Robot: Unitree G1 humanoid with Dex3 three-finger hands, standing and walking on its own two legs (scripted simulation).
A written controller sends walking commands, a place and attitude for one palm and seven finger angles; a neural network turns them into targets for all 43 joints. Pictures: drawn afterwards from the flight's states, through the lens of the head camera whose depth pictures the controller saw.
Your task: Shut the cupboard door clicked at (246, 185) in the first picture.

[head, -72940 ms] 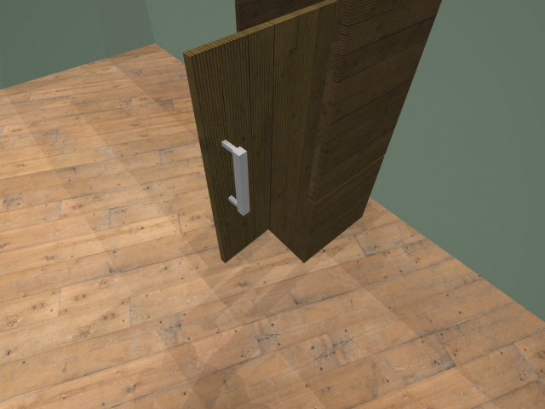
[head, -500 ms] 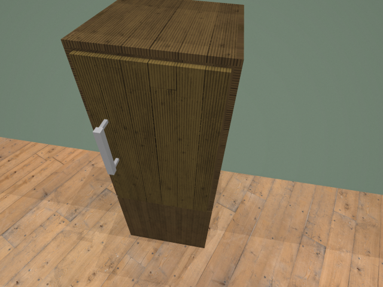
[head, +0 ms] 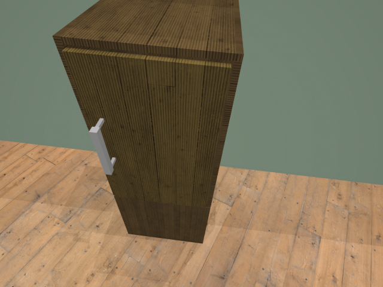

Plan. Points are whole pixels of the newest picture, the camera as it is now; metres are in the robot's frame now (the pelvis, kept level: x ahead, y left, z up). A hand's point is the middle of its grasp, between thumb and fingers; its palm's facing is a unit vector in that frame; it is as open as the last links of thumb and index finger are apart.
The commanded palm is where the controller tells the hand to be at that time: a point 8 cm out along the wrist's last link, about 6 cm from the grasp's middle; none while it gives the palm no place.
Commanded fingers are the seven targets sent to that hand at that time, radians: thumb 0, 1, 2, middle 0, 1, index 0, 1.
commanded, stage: shuffle to correct the standing spot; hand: left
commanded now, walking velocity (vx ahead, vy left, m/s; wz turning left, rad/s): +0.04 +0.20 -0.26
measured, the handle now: (105, 147) +0.47 +0.28 -0.02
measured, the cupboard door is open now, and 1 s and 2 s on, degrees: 0 0 0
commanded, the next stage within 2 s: come to a stop and stand still in 0.20 s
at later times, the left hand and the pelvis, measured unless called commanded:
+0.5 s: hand out of the picture +0.00 +0.33 -0.21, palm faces +0.00 -0.97 -0.23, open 7.3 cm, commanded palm none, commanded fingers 0.00 0.90 0.90 -0.20 -0.30 -0.20 -0.30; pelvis +0.01 +0.13 -0.03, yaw -4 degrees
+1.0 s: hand out of the picture -0.02 +0.41 -0.17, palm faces -0.02 -0.99 -0.15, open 7.3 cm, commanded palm none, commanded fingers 0.00 0.90 0.90 -0.20 -0.30 -0.20 -0.30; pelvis -0.01 +0.22 +0.02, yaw -8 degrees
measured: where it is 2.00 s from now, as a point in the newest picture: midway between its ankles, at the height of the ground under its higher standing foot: outside the picture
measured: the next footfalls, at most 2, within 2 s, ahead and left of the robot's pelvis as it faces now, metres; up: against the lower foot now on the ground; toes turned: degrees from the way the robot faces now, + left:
right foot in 0.40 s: +0.02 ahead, -0.07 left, -0.01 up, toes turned -13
left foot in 0.48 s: +0.08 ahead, +0.19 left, +0.00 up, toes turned -3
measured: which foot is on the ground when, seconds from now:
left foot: down 0.00-0.36, up 0.38-0.46, down 0.48-1.00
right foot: down 0.00-0.18, up 0.20-0.38, down 0.40-0.50, up 0.52-1.00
